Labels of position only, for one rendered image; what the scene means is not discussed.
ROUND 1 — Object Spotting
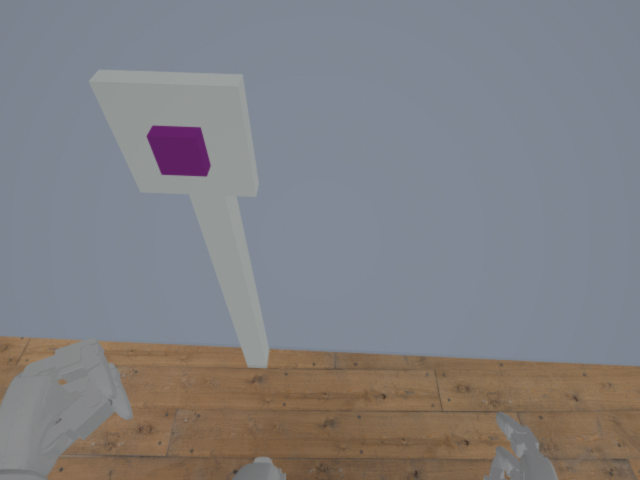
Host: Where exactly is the robot left shin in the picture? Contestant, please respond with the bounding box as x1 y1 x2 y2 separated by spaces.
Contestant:
253 457 273 465

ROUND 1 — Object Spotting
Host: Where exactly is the button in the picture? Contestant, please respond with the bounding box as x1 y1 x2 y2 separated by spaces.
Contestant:
147 126 211 176

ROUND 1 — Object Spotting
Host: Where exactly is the robot left hand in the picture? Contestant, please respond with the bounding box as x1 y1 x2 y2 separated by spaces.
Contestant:
0 337 133 477

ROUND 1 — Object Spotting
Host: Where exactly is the panel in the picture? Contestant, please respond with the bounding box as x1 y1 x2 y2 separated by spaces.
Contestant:
89 70 269 368

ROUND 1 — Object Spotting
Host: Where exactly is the robot right hand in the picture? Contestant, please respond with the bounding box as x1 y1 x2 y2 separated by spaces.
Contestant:
483 412 558 480

